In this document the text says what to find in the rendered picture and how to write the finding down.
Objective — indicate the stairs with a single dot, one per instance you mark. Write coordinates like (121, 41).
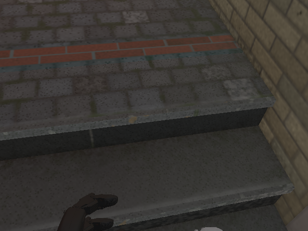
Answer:
(34, 195)

